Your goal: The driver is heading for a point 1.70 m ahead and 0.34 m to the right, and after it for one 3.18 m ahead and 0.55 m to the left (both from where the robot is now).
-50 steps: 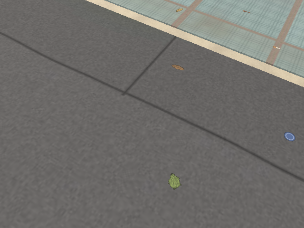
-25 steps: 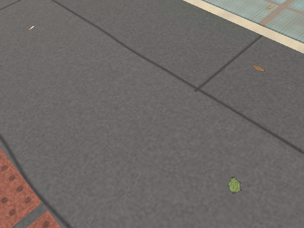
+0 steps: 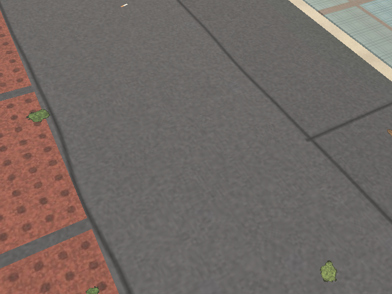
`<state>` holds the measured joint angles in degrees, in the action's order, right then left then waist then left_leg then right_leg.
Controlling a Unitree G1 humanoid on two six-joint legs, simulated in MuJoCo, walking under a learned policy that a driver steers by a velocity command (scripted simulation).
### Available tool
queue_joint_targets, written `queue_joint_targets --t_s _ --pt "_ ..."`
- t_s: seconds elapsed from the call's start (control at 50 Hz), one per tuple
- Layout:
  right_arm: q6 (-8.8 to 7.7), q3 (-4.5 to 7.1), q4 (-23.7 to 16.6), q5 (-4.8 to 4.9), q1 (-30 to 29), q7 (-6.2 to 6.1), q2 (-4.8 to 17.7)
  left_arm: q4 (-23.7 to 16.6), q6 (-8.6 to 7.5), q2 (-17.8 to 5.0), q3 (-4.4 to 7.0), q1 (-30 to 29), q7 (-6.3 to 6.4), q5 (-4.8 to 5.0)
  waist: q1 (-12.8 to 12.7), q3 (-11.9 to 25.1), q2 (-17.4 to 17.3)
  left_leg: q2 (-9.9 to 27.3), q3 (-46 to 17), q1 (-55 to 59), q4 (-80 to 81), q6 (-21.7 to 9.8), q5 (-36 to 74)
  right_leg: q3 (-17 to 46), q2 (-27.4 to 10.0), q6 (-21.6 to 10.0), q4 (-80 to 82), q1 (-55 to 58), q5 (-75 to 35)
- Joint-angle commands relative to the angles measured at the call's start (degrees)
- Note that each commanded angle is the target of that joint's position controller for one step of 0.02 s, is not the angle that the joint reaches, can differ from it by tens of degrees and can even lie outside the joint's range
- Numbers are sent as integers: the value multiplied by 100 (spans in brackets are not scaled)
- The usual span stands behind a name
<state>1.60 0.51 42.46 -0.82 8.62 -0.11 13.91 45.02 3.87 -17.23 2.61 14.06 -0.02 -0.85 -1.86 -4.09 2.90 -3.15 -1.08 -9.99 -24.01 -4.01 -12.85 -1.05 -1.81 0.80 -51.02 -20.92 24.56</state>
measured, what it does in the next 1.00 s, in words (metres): steps on the spot, turning right: right foot, then left foot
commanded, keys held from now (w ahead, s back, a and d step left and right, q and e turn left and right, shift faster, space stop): no key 0.06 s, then e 0.60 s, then no key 0.02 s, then w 0.32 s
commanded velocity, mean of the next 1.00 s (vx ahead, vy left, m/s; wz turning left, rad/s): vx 0.07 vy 0.00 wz -0.28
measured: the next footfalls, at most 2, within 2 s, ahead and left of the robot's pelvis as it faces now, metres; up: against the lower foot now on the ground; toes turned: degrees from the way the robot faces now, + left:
right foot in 0.28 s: +0.00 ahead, -0.11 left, +0.00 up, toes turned -4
left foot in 0.62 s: +0.04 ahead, +0.10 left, +0.00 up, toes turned -19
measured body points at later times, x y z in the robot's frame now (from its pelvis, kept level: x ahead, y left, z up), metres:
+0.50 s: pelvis -0.02 +0.00 +0.00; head +0.01 -0.02 +0.45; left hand +0.09 +0.27 -0.12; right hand +0.05 -0.29 -0.13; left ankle -0.02 +0.12 -0.70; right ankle -0.04 -0.11 -0.74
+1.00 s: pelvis +0.01 +0.00 +0.00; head +0.02 +0.00 +0.45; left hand +0.24 +0.19 -0.12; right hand -0.09 -0.25 -0.13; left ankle +0.00 +0.12 -0.74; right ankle -0.02 -0.11 -0.71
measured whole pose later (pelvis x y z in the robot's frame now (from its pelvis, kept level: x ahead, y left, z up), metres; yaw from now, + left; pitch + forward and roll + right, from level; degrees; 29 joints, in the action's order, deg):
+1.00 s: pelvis +0.01 +0.00 +0.00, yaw -22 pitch +1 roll +0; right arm -2.7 2.1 51.3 -1.6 22.6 -0.1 14.8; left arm 48.1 1.2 -15.4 2.7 8.8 -2.9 -2.1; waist 3.4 0.0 0.7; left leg -0.3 2.5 -3.9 -16.4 -2.3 -13.4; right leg 0.2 0.4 -0.9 -39.0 -20.3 20.3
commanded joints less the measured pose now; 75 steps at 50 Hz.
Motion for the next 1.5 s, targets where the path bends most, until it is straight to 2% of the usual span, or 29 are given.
queue_joint_targets --t_s 0.02,0.12,0.26,0.28,0.3,0.32,0.34,0.38,0.42,0.52,0.6,0.62,0.64,0.66,0.7,0.72,0.78,0.96,1.02,1.06,1.08,1.1,1.12,1.14,1.2,1.26,1.38,1.44,1.5 --pt "-112 131 -143 13 62 -71 719 -130 -28 -422 107 182 -11 -2 111 542 -939 1346 -923 531 705 -666 2773 144 -5 73 -54 -88 -190" --pt "-141 59 160 -76 91 -126 646 81 -10 -205 11 89 25 24 226 377 -1028 1335 -902 274 788 -635 1552 144 90 42 1237 488 -123" --pt "-49 298 335 23 26 -250 1030 115 -230 -271 16 225 79 18 15 443 -670 1478 -852 62 51 -516 1590 167 139 -320 2471 945 -1156" --pt "-51 306 275 -1 -6 -259 959 107 -281 -483 57 302 84 -38 29 488 -349 1222 -628 -237 -405 -312 1215 754 -201 -479 2656 1157 -1798" --pt "-30 290 131 4 4 -243 737 108 -309 -973 188 356 87 -1 212 434 518 391 50 -785 -1165 -12 344 1924 -970 -896 2792 1251 -3101" --pt "25 237 88 -20 -279 -271 564 139 -303 -1134 269 511 48 33 -87 229 1062 -207 418 -1335 -1909 198 -1036 2840 -1653 -1529 3209 1152 -3782" --pt "62 255 48 -34 -394 -247 610 157 -312 -996 248 644 47 -31 -163 203 910 -167 59 -1681 -2953 218 -1991 3037 -1844 -1868 3476 1213 -3746" --pt "77 287 131 13 -199 -170 649 42 -247 -860 267 113 99 6 161 140 349 52 -192 -1768 -3461 299 -1564 2325 -1255 -1638 3415 1064 -3182" --pt "41 279 151 -21 -122 -140 666 -56 -188 -715 264 -178 107 31 229 259 394 80 -104 -1738 -2989 441 -1246 1920 -789 -1333 3302 1259 -3061" --pt "-16 217 -17 57 -213 -161 608 7 -119 -913 394 129 54 19 -66 597 565 -24 -30 -1329 -1828 553 -1180 2250 -778 -1313 3001 1508 -3272" --pt "-117 238 77 46 532 -242 672 -169 -65 -944 425 -508 -10 73 365 674 589 -132 32 71 121 433 -270 2440 -422 -809 2648 742 -2893" --pt "-166 305 103 -15 698 -298 945 -237 -86 -759 377 -506 -6 96 365 696 164 396 -472 614 794 328 -207 2242 -93 -492 2267 227 -1953" --pt "-160 416 -13 -93 623 -330 1559 -364 -121 -228 251 -246 -11 118 196 744 -1346 1996 -2202 1058 1353 -118 -450 1286 734 -161 1054 -674 -175" --pt "-116 447 -74 -109 374 -281 1686 -305 -99 -590 334 -179 54 -18 171 603 -1528 2615 -2687 301 1228 -736 341 691 889 -110 -16 -854 993" --pt "-144 263 -148 -95 186 -200 981 -84 -66 -749 402 -81 15 -69 7 356 -745 2089 -1939 -76 1178 -810 71 897 558 -189 -945 -697 388" --pt "-163 233 -179 -112 69 -182 875 -27 -56 -698 387 -17 -53 -78 -25 311 -923 1705 -1573 26 1305 -604 -720 810 513 -184 -1015 -794 2" --pt "-272 258 14 -84 559 -167 912 -39 -100 -583 312 -263 -238 -126 274 186 -1216 1464 -1400 624 1578 -596 -1388 707 552 -78 -813 -1240 -382" --pt "-519 365 629 -80 1371 -13 1003 -184 -381 -199 72 -1165 -287 -129 574 -36 -1130 1683 -1053 616 1678 -835 -1105 -21 212 -155 1243 -668 -355" --pt "-488 413 735 -53 1381 65 1071 -144 -463 -152 29 -1005 -253 -72 385 -118 -1066 1682 -910 -88 1472 -824 -963 -314 301 -377 2112 386 -619" --pt "-469 405 747 6 1231 67 1002 218 -562 -206 61 -82 -158 -103 -91 69 -652 1422 -574 -993 705 -633 -700 -341 449 -507 2817 1994 -1040" --pt "-495 315 667 -20 1095 69 723 465 -640 -477 149 696 -78 -140 -432 453 -87 1060 -149 -1611 -350 -431 -630 413 -97 -602 3108 3043 -566" --pt "-534 151 322 15 842 111 165 500 -683 -1160 299 1379 2 -191 -682 867 1278 322 618 -2781 -2334 -88 -1489 2892 -1757 -1060 4074 3777 1410" --pt "-500 297 326 -97 729 69 705 569 -673 -1275 338 1314 10 -103 -558 322 786 218 228 -3383 -3344 -131 -1801 3838 -2145 -1497 4421 3019 1875" --pt "-490 352 386 -107 755 112 837 450 -676 -899 235 804 -23 -69 -224 -128 267 563 -92 -3463 -3694 -201 -1309 3260 -1859 -1477 4322 2627 1624" --pt "-459 325 674 -80 1007 239 650 332 -821 -283 64 246 -34 -54 160 -137 237 798 -89 -2957 -3556 -36 -255 1642 -1107 -1040 4497 2156 -577" --pt "-373 308 665 -86 801 277 481 571 -943 -247 42 658 -4 -41 156 -33 190 639 -175 -3072 -3794 83 147 760 -975 -942 4365 2228 -2600" --pt "-349 185 274 -101 -362 335 222 782 -990 -103 -55 867 30 -37 49 -315 150 492 239 -3101 -2480 194 1074 -277 -811 -801 4418 1975 -3937" --pt "-353 90 31 -110 -933 384 128 955 -1000 -217 -63 1105 101 -19 -66 -400 105 434 694 -2694 -1511 28 1191 -518 -957 -740 4388 2191 -4584" --pt "-348 137 75 -113 -584 335 306 1038 -961 -450 -31 1072 189 -36 202 3 258 25 1006 -1929 -1136 -342 696 -786 -1097 -621 3421 2770 -6969"
Velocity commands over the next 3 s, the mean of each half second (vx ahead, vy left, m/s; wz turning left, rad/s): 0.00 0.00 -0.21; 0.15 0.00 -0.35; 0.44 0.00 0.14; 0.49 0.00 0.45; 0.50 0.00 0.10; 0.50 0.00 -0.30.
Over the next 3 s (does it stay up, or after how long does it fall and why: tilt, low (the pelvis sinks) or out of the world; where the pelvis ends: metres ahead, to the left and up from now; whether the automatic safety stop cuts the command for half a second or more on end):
stays up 1.00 -0.14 0.00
